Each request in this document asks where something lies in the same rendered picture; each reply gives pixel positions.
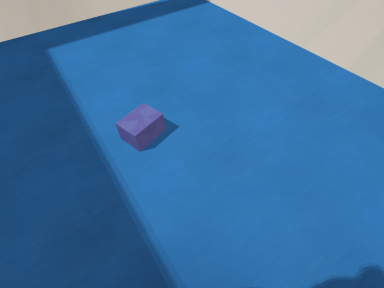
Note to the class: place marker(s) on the carton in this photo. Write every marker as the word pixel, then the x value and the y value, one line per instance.
pixel 141 126

